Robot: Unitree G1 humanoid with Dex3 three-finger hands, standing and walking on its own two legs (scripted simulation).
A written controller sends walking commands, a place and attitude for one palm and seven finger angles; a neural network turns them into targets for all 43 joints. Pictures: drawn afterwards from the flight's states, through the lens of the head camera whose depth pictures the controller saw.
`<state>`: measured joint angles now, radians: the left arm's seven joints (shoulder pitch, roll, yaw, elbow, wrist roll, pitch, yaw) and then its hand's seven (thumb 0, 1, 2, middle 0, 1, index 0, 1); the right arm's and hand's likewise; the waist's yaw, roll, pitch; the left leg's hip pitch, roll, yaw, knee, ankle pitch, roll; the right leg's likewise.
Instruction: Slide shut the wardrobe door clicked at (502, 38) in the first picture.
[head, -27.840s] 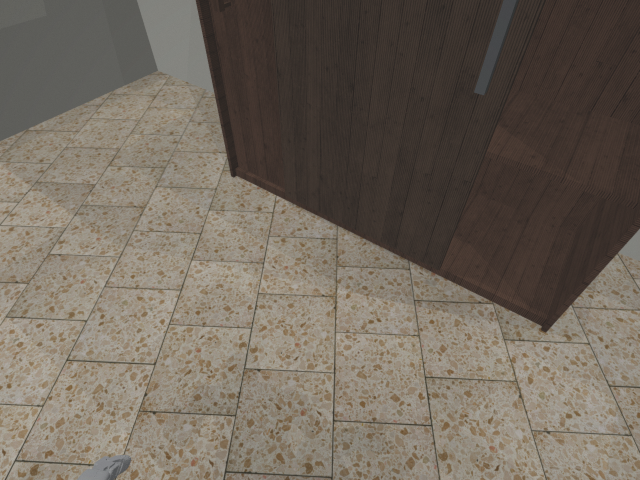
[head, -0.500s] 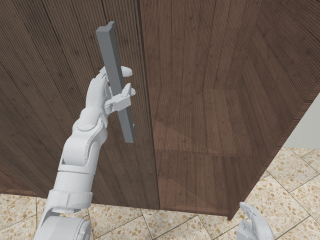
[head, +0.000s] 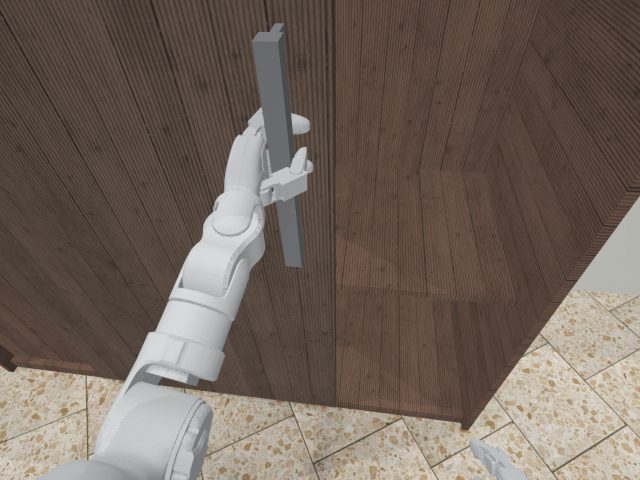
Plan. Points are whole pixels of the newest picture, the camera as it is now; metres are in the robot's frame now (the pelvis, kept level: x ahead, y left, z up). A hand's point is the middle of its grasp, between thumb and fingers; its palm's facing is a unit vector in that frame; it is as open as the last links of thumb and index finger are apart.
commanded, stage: tug the door sideways, standing still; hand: left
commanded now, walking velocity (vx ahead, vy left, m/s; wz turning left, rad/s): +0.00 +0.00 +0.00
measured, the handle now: (288, 166) +0.45 +0.08 +0.18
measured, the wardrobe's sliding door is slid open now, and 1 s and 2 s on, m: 0.38 0.33 0.03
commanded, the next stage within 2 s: step sideways, sliding the door along in 0.04 s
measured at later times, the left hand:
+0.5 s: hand (323, 179) +0.41 +0.03 +0.20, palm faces +0.00 -0.99 -0.17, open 6.4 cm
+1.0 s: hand (343, 180) +0.41 +0.01 +0.19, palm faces +0.19 -0.98 -0.09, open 6.3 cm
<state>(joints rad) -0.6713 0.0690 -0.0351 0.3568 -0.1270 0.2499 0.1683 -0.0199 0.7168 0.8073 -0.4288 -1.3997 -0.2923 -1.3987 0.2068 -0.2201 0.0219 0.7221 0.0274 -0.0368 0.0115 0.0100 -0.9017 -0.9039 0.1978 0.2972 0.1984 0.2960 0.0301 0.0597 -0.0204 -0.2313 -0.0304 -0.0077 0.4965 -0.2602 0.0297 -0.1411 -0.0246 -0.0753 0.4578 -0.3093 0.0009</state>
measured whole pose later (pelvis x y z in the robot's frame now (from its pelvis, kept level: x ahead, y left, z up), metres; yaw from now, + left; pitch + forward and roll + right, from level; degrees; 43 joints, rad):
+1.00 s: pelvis +0.00 -0.15 -0.03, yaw +1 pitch -5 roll -2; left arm -0.69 0.22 0.02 0.28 -0.06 0.02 0.14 -0.08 0.72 0.81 -0.46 -1.40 -0.20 -1.35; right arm 0.13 -0.19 -0.02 0.72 0.05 0.01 -0.04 0.01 -0.90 -0.90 0.20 0.30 0.20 0.30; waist 0.10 0.01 0.17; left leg -0.26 0.08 -0.12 0.76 -0.41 -0.06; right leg -0.39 0.01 -0.01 0.77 -0.30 0.00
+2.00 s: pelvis +0.02 -0.40 -0.02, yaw +0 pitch -5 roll +0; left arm -0.41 0.18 0.01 -0.05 -0.06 -0.07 0.11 -0.08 0.68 0.80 -0.49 -1.40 -0.16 -1.36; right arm 0.02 -0.16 -0.03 0.64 0.06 0.05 0.01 0.01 -0.90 -0.90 0.20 0.30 0.20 0.30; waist 0.02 0.07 0.20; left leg -0.29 0.22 -0.01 0.85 -0.48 -0.05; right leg -0.33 0.05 -0.06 0.68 -0.26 -0.06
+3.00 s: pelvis +0.07 -0.63 -0.01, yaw +0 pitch -2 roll +0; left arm -0.23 0.44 0.44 0.05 -0.09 -0.08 0.16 -0.13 0.57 0.81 -0.46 -1.40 -0.18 -1.31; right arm 0.08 -0.26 -0.02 0.64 0.06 -0.03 -0.05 0.01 -0.90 -0.90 0.20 0.30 0.20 0.30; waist 0.04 0.00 0.12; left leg -0.21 0.05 0.10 0.53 -0.25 -0.01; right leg -0.27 0.02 -0.04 0.59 -0.27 -0.03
